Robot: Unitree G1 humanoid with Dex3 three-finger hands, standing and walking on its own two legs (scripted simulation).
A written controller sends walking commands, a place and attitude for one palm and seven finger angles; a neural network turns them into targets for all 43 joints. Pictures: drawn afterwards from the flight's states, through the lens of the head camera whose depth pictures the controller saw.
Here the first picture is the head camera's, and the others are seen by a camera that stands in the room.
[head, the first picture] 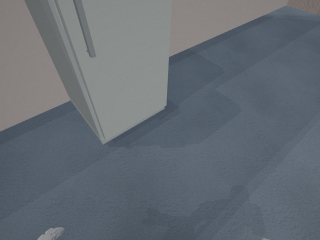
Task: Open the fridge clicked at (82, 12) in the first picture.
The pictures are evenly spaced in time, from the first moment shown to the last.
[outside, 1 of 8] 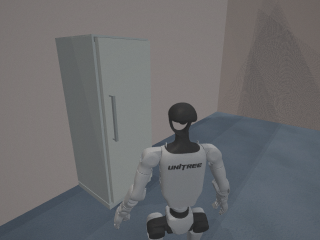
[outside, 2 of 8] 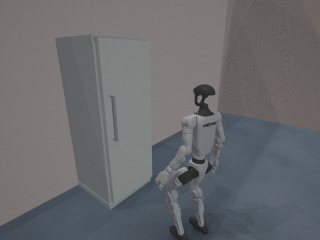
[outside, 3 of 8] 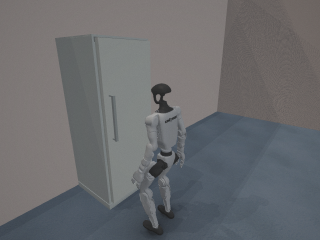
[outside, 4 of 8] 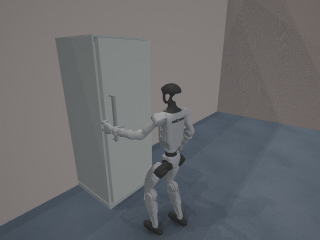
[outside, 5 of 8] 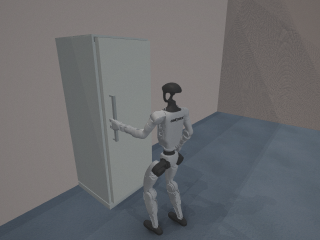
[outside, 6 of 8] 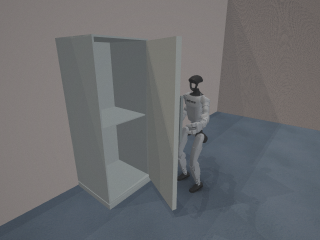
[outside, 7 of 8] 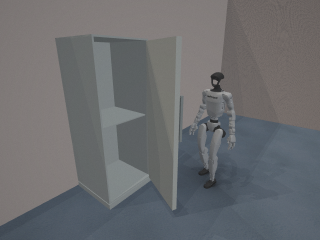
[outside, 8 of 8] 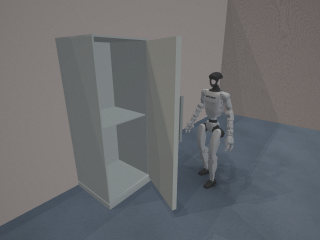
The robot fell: no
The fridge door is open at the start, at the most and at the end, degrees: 0 72 65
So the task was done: yes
